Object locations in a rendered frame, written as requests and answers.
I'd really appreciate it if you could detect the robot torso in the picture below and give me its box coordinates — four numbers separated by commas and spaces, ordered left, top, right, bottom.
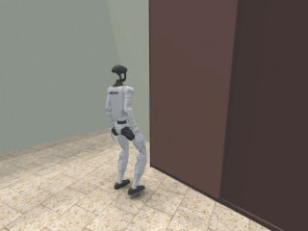
110, 84, 131, 136

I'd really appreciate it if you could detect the robot left upper arm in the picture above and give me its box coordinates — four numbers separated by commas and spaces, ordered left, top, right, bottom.
105, 87, 112, 112

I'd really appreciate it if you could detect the wardrobe door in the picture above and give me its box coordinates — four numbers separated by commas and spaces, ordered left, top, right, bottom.
150, 0, 239, 199
219, 0, 308, 231

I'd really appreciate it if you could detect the right robot hand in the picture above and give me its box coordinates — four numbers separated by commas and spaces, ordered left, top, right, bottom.
135, 133, 146, 151

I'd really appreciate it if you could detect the left robot hand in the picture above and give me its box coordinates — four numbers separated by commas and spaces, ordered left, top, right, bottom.
110, 127, 116, 141

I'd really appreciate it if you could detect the left robot forearm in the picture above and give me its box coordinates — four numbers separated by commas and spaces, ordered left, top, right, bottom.
105, 110, 116, 128

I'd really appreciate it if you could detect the handle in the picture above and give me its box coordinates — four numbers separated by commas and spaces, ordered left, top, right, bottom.
149, 96, 154, 112

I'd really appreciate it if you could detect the left robot foot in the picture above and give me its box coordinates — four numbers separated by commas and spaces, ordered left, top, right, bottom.
114, 179, 130, 190

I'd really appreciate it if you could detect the right robot forearm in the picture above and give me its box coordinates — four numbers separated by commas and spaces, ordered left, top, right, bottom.
126, 108, 140, 135

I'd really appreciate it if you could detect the robot right upper arm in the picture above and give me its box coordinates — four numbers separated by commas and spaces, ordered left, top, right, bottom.
123, 86, 134, 115

